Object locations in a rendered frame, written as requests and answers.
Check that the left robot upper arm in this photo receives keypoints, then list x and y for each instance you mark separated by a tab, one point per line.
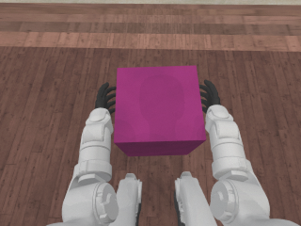
91	205

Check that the carton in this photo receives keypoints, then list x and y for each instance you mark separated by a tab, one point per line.
158	111

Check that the right robot hand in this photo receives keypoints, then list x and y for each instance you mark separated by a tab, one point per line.
211	96

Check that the robot right forearm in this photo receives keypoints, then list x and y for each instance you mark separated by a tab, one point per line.
229	158

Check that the right robot thigh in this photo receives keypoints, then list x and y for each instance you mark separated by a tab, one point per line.
196	209

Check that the right robot upper arm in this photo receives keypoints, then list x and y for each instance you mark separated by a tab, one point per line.
237	203

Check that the robot left forearm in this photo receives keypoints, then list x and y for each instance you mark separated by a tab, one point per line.
94	153

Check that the left robot hand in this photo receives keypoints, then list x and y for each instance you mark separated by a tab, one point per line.
102	98

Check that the right robot foot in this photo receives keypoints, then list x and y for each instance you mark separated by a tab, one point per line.
176	205

